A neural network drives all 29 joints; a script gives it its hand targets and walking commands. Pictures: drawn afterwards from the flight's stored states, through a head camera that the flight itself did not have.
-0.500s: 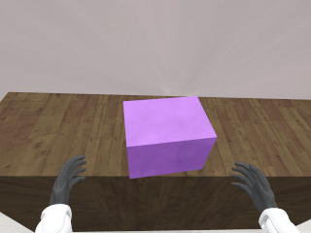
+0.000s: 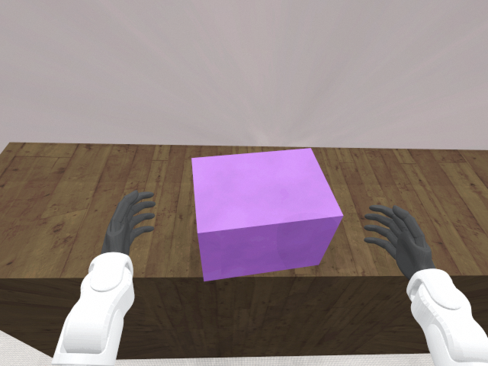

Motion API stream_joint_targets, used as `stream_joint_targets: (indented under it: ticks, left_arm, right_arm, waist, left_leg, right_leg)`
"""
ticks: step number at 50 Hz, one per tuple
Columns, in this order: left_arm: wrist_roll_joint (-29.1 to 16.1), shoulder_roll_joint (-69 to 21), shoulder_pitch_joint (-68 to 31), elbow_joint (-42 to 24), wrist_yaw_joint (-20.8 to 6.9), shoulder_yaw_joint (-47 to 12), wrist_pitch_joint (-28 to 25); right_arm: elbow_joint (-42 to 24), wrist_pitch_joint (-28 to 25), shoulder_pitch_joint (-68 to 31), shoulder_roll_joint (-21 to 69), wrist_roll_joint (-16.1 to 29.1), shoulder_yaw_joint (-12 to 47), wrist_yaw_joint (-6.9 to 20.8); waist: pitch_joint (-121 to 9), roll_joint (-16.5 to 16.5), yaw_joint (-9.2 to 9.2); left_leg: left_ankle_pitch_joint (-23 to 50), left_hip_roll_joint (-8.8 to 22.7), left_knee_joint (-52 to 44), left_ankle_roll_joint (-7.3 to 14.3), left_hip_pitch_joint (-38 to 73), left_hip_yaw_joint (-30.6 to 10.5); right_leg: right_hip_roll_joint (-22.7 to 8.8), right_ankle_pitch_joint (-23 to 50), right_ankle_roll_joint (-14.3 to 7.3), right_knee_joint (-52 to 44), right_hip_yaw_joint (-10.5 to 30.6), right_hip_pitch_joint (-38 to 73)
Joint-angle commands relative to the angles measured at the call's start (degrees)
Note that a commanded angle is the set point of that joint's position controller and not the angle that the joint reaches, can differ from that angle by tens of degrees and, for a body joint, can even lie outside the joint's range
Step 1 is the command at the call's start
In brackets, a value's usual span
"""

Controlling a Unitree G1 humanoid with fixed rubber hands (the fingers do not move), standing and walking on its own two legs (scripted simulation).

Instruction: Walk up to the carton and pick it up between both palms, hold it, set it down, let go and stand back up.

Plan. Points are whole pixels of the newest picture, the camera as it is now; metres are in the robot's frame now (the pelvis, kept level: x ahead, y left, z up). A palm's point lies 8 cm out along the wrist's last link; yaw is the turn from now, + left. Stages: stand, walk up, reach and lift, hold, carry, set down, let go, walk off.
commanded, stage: reach and lift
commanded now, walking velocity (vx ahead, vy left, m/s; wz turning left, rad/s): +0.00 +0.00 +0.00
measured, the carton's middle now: (258, 213) +0.39 -0.03 +0.00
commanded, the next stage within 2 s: none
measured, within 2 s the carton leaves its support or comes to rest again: neither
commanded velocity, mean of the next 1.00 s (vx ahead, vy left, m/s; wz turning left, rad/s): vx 0.00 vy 0.00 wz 0.00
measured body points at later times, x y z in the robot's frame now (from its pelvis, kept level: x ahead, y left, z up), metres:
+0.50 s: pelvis +0.00 +0.00 +0.00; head +0.01 +0.01 +0.45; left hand +0.35 +0.19 +0.12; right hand +0.35 -0.24 +0.10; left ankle -0.01 +0.13 -0.75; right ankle -0.01 -0.12 -0.75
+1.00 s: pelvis +0.01 +0.00 +0.00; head +0.04 +0.01 +0.45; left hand +0.42 +0.18 +0.12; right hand +0.42 -0.24 +0.13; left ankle -0.01 +0.13 -0.75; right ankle -0.01 -0.12 -0.75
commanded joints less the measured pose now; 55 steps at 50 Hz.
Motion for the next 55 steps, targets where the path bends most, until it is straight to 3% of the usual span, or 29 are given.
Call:
stream_joint_targets:
  ticks: [1,2,6,9,10,16,17,20,24,26,27,29,30,31,33,34,37,38,39,40,42,44,45,46,48,49,53,54,55]
  left_arm:
    - [-3.28,0.17,-16.44,-4.35,-1.12,5.74,1.29]
    - [-2.44,-0.25,-15.59,-4.64,-1.36,6.34,1.76]
    - [-1.02,0.25,-20.78,-7.19,-0.51,7.11,2.75]
    - [-2.0,1.44,-26.69,-2.83,-1.06,8.32,4.17]
    - [-1.28,1.73,-24.71,-5.16,-0.86,9.16,4.42]
    - [-2.02,1.41,-32.64,0.68,-1.84,9.63,5.96]
    - [-1.63,1.93,-31.64,-2.78,-2.01,9.16,6.11]
    - [-1.72,2.85,-34.61,2.08,-2.41,11.05,6.97]
    - [-1.0,2.16,-38.8,1.4,-1.66,9.48,7.8]
    - [-1.04,3.13,-40.31,2.76,-1.47,10.91,8.25]
    - [-1.7,4.25,-44.76,3.65,-1.79,10.66,7.85]
    - [-0.16,4.13,-42.33,4.85,-1.61,11.82,7.85]
    - [-1.53,5.18,-46.55,7.78,-2.01,11.83,7.92]
    - [-0.62,4.95,-45.63,5.9,-1.77,11.77,7.72]
    - [-0.87,6.05,-51.65,9.54,-1.5,11.92,7.45]
    - [-1.26,6.15,-50.74,6.59,-1.04,11.24,7.53]
    - [-0.15,6.42,-49.72,12.57,-2.02,13.27,7.76]
    - [0.33,7.97,-53.73,15.06,-2.23,13.58,7.73]
    - [-0.58,8.2,-55.88,20.49,-2.27,13.16,7.23]
    - [-1.38,7.19,-54.3,19.09,-2.37,12.75,6.46]
    - [-0.01,8.4,-56.18,14.17,-1.62,13.7,4.74]
    - [0.2,6.49,-54.07,16.5,-1.84,11.89,3.65]
    - [0.51,6.77,-56.3,20.72,-2.19,12.28,2.99]
    - [0.28,5.35,-55.68,18.14,-2.2,11.12,2.93]
    - [0.63,4.68,-52.2,25.59,-3.01,11.68,2.05]
    - [1.3,2.87,-51.91,24.31,-3.23,10.3,0.27]
    - [1.52,2.7,-52.63,27.93,-3.58,10.28,-8.79]
    - [2.3,2.43,-50.41,31.24,-3.6,10.04,-11.12]
    - [1.98,2.11,-51.55,32.02,-3.61,10.05,-13.72]
  right_arm:
    - [0.32,-0.04,-20.81,-12.28,2.92,-3.53,-0.82]
    - [0.99,0.07,-20.71,-12.78,3.45,-4.04,-0.54]
    - [4.52,0.16,-27.34,-13.99,4.06,-2.91,-0.33]
    - [3.2,0.82,-34.03,-13.59,5.23,-1.61,-0.78]
    - [2.08,0.48,-34.06,-13.55,5.45,-0.32,-0.92]
    - [8.15,1.85,-41.28,-14.05,4.05,-1.55,-1.73]
    - [7.5,2.19,-39.4,-14.85,5.1,-1.65,-2.06]
    - [9.61,2.39,-44.37,-14.4,5.36,-0.81,-2.75]
    - [14.89,2.8,-48.1,-16.66,5.75,-2.07,-1.74]
    - [13.17,2.75,-52.15,-16.78,6.29,-1.04,-1.82]
    - [14.81,2.69,-55.79,-17.23,5.3,-2.51,-1.86]
    - [16.68,2.88,-53.26,-15.96,6.74,0.93,-1.38]
    - [17.12,3.03,-57.58,-15.82,5.93,0.08,-1.8]
    - [17.71,2.87,-55.75,-16.91,7.21,0.39,-1.38]
    - [22.14,2.95,-61.25,-18.16,5.57,-2.07,-1.12]
    - [19.66,2.35,-61.71,-18.66,6.17,-1.33,-0.99]
    - [22.4,3.13,-62.98,-15.77,8.31,4.69,-1.45]
    - [25.28,3.24,-65.24,-16.32,7.14,2.96,-1.47]
    - [24.27,3.16,-69.15,-16.0,6.98,3.39,-1.47]
    - [23.28,2.59,-68.11,-15.86,6.18,2.55,-1.66]
    - [23.92,1.53,-68.04,-17.12,6.4,1.24,-2.22]
    - [28.19,0.59,-66.26,-17.05,6.26,1.33,-1.99]
    - [31.87,0.52,-67.58,-16.11,4.95,1.43,-2.1]
    - [31.33,-0.17,-67.78,-16.7,6.07,1.99,-1.9]
    - [37.93,-0.33,-65.88,-16.12,6.75,3.61,-1.4]
    - [39.38,-1.36,-66.15,-15.02,6.47,3.8,-1.04]
    - [36.36,-7.61,-67.13,-12.05,5.23,5.05,-0.39]
    - [41.14,-8.75,-63.87,-12.01,3.71,4.63,-0.1]
    - [42.13,-10.13,-65.16,-11.73,3.7,4.95,0.13]
  waist:
    - [-5.05,-0.9,0.73]
    - [-6.21,-1.55,-0.23]
    - [-10.67,1.27,1.24]
    - [-9.97,-1.31,1.32]
    - [-13.47,-1.65,2.31]
    - [-14.54,-2.08,1.24]
    - [-16.81,-2.4,-0.15]
    - [-18.38,-2.39,0.71]
    - [-19.55,1.25,0.99]
    - [-20.33,-0.62,2.2]
    - [-21.5,-2.12,1.06]
    - [-21.39,-1.43,2.34]
    - [-22.09,-3.2,1.37]
    - [-24.13,-1.83,1.76]
    - [-24.11,-0.74,1.47]
    - [-26.82,0.0,1.92]
    - [-25.81,-4.57,4.0]
    - [-26.71,-1.98,3.5]
    - [-25.99,-3.71,4.25]
    - [-26.55,-5.76,3.27]
    - [-31.5,-1.93,3.18]
    - [-32.32,0.38,2.48]
    - [-30.36,-1.52,1.69]
    - [-32.4,-0.37,1.91]
    - [-26.59,-2.09,2.56]
    - [-28.65,1.21,2.16]
    - [-31.6,-1.65,3.63]
    - [-30.76,-1.06,2.71]
    - [-32.41,-0.56,3.56]
  left_leg:
    - [7.19,-1.03,-3.98,0.4,2.47,1.52]
    - [8.23,-0.6,-4.43,0.61,3.25,0.96]
    - [14.32,-0.7,-1.97,0.06,4.76,0.52]
    - [10.31,-1.51,-2.34,1.06,1.55,1.09]
    - [15.23,-1.41,-1.53,0.88,3.7,1.24]
    - [12.89,-1.6,-1.55,1.01,0.68,1.61]
    - [15.44,-1.7,-0.91,0.99,2.5,1.55]
    - [17.48,-2.21,-0.06,0.77,1.26,1.53]
    - [20.06,-0.81,0.23,-0.7,6.21,1.37]
    - [19.05,-0.86,0.31,-0.11,3.14,1.18]
    - [17.07,-1.19,0.11,0.12,1.7,1.22]
    - [19.6,-1.15,0.31,0.38,1.37,1.67]
    - [16.87,-1.66,0.23,0.57,-0.45,1.63]
    - [18.87,-1.47,0.53,0.28,1.44,1.99]
    - [16.15,-0.9,0.29,0.09,0.84,1.48]
    - [20.15,-0.85,1.11,-0.57,1.8,1.72]
    - [19.97,-1.67,0.79,1.09,-1.95,2.8]
    - [17.74,-1.67,0.13,0.85,-3.13,2.49]
    - [14.32,-1.7,-0.12,1.45,-5.47,2.07]
    - [16.32,-1.84,0.46,1.22,-4.46,1.98]
    - [22.48,-1.46,1.52,-0.39,-0.58,1.82]
    - [25.15,-1.35,2.72,-1.15,1.35,1.73]
    - [25.35,-1.46,3.24,-1.29,-0.09,1.69]
    - [28.64,-1.2,3.83,-1.89,3.52,1.92]
    - [27.13,-1.08,3.19,-1.48,1.23,2.39]
    - [29.02,-1.08,3.73,-2.06,2.17,1.52]
    - [27.34,-1.76,4.18,-1.03,-0.46,2.18]
    - [28.14,-1.79,4.32,-1.53,-0.42,1.91]
    - [29.09,-1.66,4.9,-1.92,-0.73,2.35]
  right_leg:
    - [1.34,9.81,-0.79,-3.54,2.63,-3.7]
    - [1.63,11.11,-0.58,-3.43,2.73,-3.33]
    - [1.84,16.5,-1.01,-1.96,2.51,-2.05]
    - [1.39,16.1,0.47,-1.72,3.09,-1.58]
    - [1.96,19.5,0.45,-1.08,2.31,0.59]
    - [1.66,21.74,1.25,-0.3,2.56,-0.37]
    - [1.38,27.14,1.68,0.29,2.8,2.2]
    - [1.88,29.58,1.86,1.04,2.91,3.41]
    - [3.19,23.17,0.47,-0.37,1.13,-1.61]
    - [2.82,25.64,1.13,0.57,1.72,-0.06]
    - [2.52,25.69,1.61,0.86,2.04,0.03]
    - [2.34,29.47,1.98,1.59,1.98,1.64]
    - [2.23,27.21,1.99,1.06,2.17,2.1]
    - [2.39,29.91,2.18,1.67,1.91,2.39]
    - [2.71,24.2,1.77,1.24,1.5,-1.97]
    - [3.11,27.23,1.43,2.04,0.77,0.18]
    - [1.7,37.39,3.3,3.1,2.59,5.91]
    - [1.43,34.45,2.85,3.16,2.6,5.59]
    - [1.31,30.29,2.94,2.95,2.42,3.65]
    - [1.52,33.18,2.95,3.2,2.05,5.16]
    - [2.32,37.26,2.57,3.9,1.55,4.86]
    - [2.56,38.23,2.21,3.8,1.02,3.79]
    - [2.6,39.34,2.45,4.0,0.97,3.27]
    - [2.85,42.18,2.56,4.16,0.61,2.42]
    - [3.33,37.81,2.38,3.02,0.37,1.1]
    - [2.97,36.72,1.8,2.79,-0.15,0.56]
    - [2.27,41.07,3.09,4.35,0.71,2.65]
    - [2.76,39.23,2.72,4.27,0.16,1.37]
    - [2.55,39.84,2.38,4.54,0.6,2.06]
